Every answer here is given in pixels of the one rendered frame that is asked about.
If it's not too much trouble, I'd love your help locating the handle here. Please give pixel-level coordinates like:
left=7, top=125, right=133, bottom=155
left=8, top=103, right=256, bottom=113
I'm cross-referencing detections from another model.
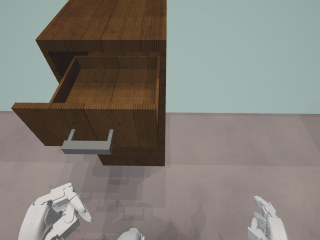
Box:
left=61, top=129, right=114, bottom=155

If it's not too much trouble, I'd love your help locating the cabinet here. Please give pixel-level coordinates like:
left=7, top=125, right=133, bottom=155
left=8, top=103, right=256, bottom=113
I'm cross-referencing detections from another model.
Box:
left=35, top=0, right=167, bottom=167

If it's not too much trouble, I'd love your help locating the drawer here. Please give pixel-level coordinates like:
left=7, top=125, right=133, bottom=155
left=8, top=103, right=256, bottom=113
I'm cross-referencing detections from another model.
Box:
left=11, top=55, right=161, bottom=148

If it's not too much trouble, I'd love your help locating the left robot hand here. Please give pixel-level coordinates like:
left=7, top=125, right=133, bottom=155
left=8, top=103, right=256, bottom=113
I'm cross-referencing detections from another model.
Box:
left=18, top=182, right=93, bottom=240

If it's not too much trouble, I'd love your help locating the right robot hand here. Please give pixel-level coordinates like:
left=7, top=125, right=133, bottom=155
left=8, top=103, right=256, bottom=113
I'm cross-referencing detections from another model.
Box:
left=248, top=195, right=289, bottom=240

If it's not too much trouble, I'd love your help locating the left robot shin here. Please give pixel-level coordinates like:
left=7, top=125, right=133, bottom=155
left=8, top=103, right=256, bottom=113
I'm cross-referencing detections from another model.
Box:
left=129, top=228, right=139, bottom=232

